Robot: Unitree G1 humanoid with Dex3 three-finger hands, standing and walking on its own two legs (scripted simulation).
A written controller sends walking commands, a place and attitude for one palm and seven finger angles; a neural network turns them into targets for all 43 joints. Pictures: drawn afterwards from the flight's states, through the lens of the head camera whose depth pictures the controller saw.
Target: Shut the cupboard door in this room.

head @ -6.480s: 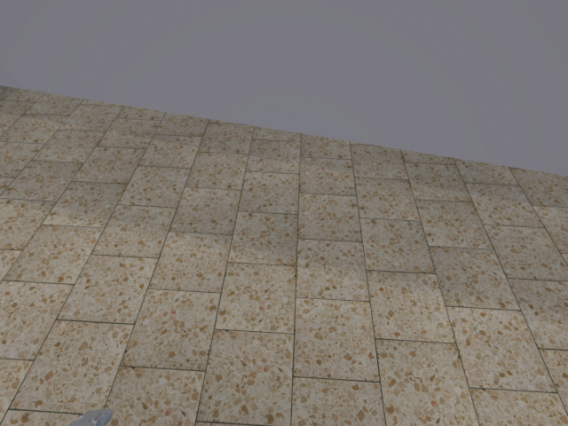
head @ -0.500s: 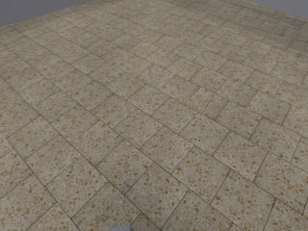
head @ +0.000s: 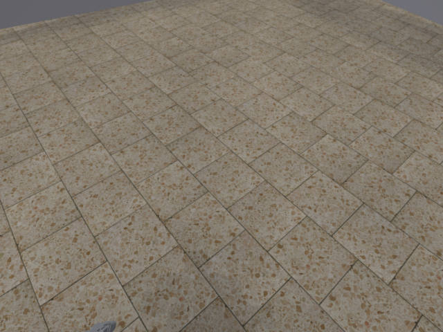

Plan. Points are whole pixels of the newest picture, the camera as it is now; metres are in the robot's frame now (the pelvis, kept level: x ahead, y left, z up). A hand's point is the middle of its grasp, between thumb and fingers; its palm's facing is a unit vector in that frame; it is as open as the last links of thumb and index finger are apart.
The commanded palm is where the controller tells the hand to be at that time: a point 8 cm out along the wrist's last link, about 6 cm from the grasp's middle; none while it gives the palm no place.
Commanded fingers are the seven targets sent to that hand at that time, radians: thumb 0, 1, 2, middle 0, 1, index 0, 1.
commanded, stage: turn or walk to find it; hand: left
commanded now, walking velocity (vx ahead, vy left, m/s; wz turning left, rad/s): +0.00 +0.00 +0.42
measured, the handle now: out of the picture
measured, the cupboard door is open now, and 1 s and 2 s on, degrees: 78 78 78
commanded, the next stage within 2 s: none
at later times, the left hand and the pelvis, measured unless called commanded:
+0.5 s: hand out of the picture -0.05 +0.22 -0.19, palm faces +0.28 -0.93 -0.23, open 7.4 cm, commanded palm none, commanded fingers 0.00 0.90 0.90 -0.20 -0.30 -0.20 -0.30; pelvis -0.03 +0.01 -0.01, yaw +14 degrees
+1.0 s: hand out of the picture -0.05 +0.19 -0.15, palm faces +0.44 -0.85 -0.28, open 7.4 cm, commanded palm none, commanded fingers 0.00 0.90 0.90 -0.20 -0.30 -0.20 -0.30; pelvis -0.04 -0.02 +0.00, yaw +26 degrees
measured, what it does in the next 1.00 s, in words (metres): steps on the spot, turning left: right foot, then left foot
